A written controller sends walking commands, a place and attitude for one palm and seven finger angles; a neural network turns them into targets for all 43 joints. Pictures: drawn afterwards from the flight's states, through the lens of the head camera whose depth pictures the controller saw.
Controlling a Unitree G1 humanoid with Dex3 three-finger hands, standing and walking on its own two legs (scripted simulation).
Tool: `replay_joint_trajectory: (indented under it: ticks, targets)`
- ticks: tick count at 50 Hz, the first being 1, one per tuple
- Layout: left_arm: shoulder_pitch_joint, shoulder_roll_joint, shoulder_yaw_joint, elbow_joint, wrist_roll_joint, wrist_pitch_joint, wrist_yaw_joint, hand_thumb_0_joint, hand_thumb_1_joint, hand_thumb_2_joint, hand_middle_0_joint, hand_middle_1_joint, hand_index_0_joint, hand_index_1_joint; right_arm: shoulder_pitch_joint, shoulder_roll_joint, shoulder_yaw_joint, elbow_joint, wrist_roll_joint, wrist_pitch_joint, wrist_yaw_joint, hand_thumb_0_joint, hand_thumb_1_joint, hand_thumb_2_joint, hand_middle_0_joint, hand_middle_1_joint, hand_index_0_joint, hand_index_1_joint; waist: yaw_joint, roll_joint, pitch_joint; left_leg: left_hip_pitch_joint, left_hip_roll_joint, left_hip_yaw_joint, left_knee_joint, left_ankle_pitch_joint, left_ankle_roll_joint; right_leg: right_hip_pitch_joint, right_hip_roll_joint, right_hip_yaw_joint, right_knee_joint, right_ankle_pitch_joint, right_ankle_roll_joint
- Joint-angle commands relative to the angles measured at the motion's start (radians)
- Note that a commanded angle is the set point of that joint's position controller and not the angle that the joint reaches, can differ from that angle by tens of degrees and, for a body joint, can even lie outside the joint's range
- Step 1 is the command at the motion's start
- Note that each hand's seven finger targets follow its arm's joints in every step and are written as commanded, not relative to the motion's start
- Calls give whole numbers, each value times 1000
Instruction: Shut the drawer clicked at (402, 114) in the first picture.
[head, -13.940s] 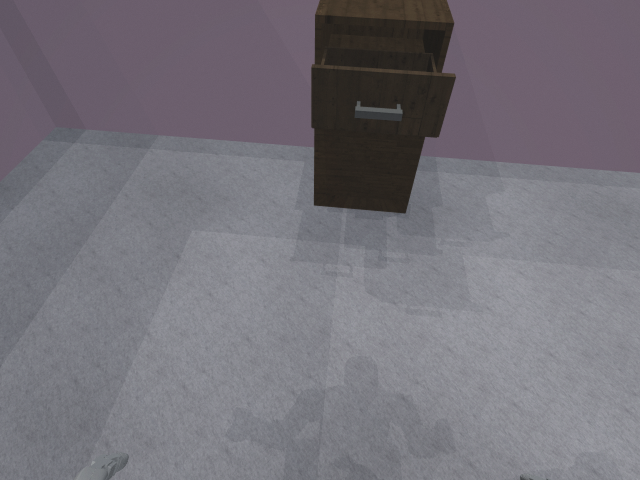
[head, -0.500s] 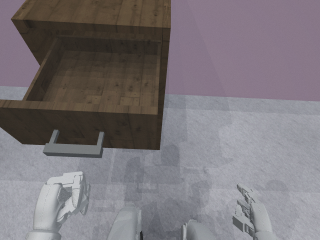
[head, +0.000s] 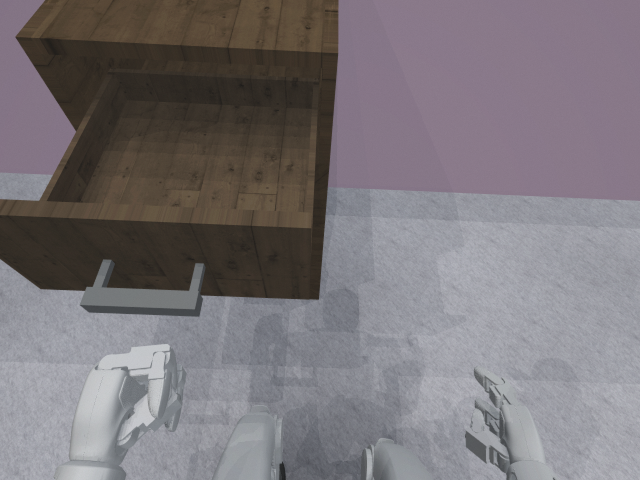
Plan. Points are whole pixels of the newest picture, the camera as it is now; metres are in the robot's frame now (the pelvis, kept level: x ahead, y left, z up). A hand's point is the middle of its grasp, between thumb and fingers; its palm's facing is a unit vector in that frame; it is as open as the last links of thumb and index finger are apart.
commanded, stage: push the drawer shut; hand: left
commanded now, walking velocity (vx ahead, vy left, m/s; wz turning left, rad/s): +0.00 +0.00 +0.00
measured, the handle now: (148, 285) +0.33 +0.23 +0.04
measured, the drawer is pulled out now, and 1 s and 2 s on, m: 0.27 0.22 0.09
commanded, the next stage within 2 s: none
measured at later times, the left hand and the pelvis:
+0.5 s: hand (179, 352) +0.25 +0.17 +0.04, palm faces +0.00 -1.00 -0.06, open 3.2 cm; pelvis +0.00 +0.00 +0.01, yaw +0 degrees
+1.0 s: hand (186, 310) +0.30 +0.18 +0.04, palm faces -0.01 -1.00 -0.06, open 3.0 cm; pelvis -0.01 +0.00 +0.00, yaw +0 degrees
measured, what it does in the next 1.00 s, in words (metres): stands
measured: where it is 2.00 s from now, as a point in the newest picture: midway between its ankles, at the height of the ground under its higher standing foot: outside the picture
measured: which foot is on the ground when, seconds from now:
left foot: down 0.00-1.00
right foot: down 0.00-1.00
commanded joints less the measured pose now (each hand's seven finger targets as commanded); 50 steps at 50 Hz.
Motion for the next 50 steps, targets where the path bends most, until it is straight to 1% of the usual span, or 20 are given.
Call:
replay_joint_trajectory:
  ticks: [1,5,8,13,14,18,20,23,24,28,29,32,38,39,40,44,46,48,49,50]
  targets:
    - [45,78,70,-206,-15,-74,10,0,900,900,-1400,-1600,-1400,-1600,-36,-125,-49,-154,6,-46,-7,0,-900,-900,200,300,200,300,4,35,-240,337,-33,-51,-172,235,12,49,27,77,-196,290,18]
    - [-30,74,57,-180,-13,-73,21,0,900,900,-1400,-1600,-1400,-1600,-30,-131,-45,-149,2,-46,-8,0,-900,-900,200,300,200,300,-21,6,-210,298,-33,-52,-157,178,15,22,27,91,-212,237,23]
    - [-106,107,79,-146,-10,-73,18,0,900,900,-1400,-1600,-1400,-1600,-23,-142,-39,-140,1,-45,-15,0,-900,-900,200,300,200,300,-35,-13,-188,257,-32,-51,-142,143,17,13,28,107,-223,192,22]
    - [-176,146,124,-127,-25,-60,2,0,900,900,-1400,-1600,-1400,-1600,-13,-152,-33,-134,3,-50,-17,0,-900,-900,200,300,200,300,-19,28,-247,279,-32,-44,-142,174,18,48,26,119,-224,222,20]
    - [-187,129,110,-131,-31,-55,-2,0,900,900,-1400,-1600,-1400,-1600,-15,-151,-31,-137,4,-53,-16,0,-900,-900,200,300,200,300,-18,52,-255,297,-33,-40,-146,187,18,54,23,121,-228,242,21]
    - [-193,134,127,-105,-42,-20,-3,0,900,900,-1400,-1600,-1400,-1600,-5,-156,-34,-128,6,-54,-14,0,-900,-900,200,300,200,300,-12,25,-304,334,-32,-41,-161,260,19,103,23,111,-225,341,27]
    - [-190,122,116,-87,-43,-2,-4,0,900,900,-1400,-1600,-1400,-1600,-3,-155,-35,-127,7,-50,-9,0,-900,-900,200,300,200,300,-15,25,-289,342,-33,-36,-168,270,17,111,19,110,-234,371,31]
    - [-261,147,141,-51,-41,-4,4,0,900,900,-1400,-1600,-1400,-1600,0,-161,-35,-104,6,-50,-14,0,-900,-900,200,300,200,300,-34,-12,-241,308,-31,-38,-158,251,19,92,21,112,-237,355,33]
    - [-271,131,128,-47,-41,-13,3,0,900,900,-1400,-1600,-1400,-1600,4,-161,-33,-105,4,-52,-13,0,-900,-900,200,300,200,300,-37,-18,-241,306,-33,-36,-156,247,19,90,19,113,-237,353,34]
    - [-361,146,132,-26,-39,-57,6,0,900,900,-1400,-1600,-1400,-1600,12,-168,-32,-82,-3,-63,-12,0,-900,-900,200,300,200,300,-45,0,-233,302,-31,-42,-144,238,19,56,21,110,-225,327,28]
    - [-359,154,149,-12,-40,-65,4,0,900,900,-1400,-1600,-1400,-1600,13,-169,-34,-79,-3,-65,-12,0,-900,-900,200,300,200,300,-37,5,-249,307,-32,-40,-145,236,17,59,20,112,-225,322,27]
    - [-409,145,125,-20,-38,-79,-6,0,900,900,-1400,-1600,-1400,-1600,11,-174,-33,-78,-2,-72,-10,0,-900,-900,200,300,200,300,-37,41,-278,339,-32,-43,-153,234,16,45,18,106,-220,304,24]
    - [-595,157,109,29,-31,-49,-6,0,900,900,-1400,-1600,-1400,-1600,13,-188,-27,-58,1,-68,-20,0,-900,-900,200,300,200,300,-64,28,-276,339,-28,-56,-161,167,21,2,21,103,-231,225,25]
    - [-609,158,116,45,-30,-42,-4,0,900,900,-1400,-1600,-1400,-1600,13,-188,-27,-54,0,-67,-20,0,-900,-900,200,300,200,300,-57,39,-287,343,-30,-55,-162,163,19,3,19,107,-234,221,25]
    - [-641,153,104,62,-26,-34,-3,0,900,900,-1400,-1600,-1400,-1600,13,-189,-25,-50,2,-65,-21,0,-900,-900,200,300,200,300,-67,30,-280,346,-28,-57,-165,152,19,-5,20,106,-238,214,26]
    - [-717,157,103,83,-18,-11,9,0,900,900,-1400,-1600,-1400,-1600,14,-194,-23,-45,3,-62,-22,0,-900,-900,200,300,200,300,-60,52,-316,391,-26,-67,-184,151,14,-13,20,94,-235,213,24]
    - [-721,144,93,105,-16,1,17,0,900,900,-1400,-1600,-1400,-1600,18,-193,-20,-49,3,-58,-18,0,-900,-900,200,300,200,300,-52,44,-315,403,-29,-72,-202,151,12,2,20,90,-245,213,23]
    - [-743,162,111,135,-14,8,26,0,900,900,-1400,-1600,-1400,-1600,21,-194,-20,-45,2,-52,-18,0,-900,-900,200,300,200,300,-54,19,-312,394,-27,-72,-204,146,14,7,23,92,-250,208,24]
    - [-746,167,118,149,-8,9,28,0,900,900,-1400,-1600,-1400,-1600,20,-194,-19,-48,3,-48,-16,0,-900,-900,200,300,200,300,-47,34,-308,395,-28,-69,-211,143,11,10,22,91,-251,205,22]
    - [-783,162,109,156,-5,9,33,0,900,900,-1400,-1600,-1400,-1600,21,-192,-17,-46,3,-45,-15,0,-900,-900,200,300,200,300,-54,31,-304,396,-28,-68,-212,139,11,6,21,94,-255,205,24]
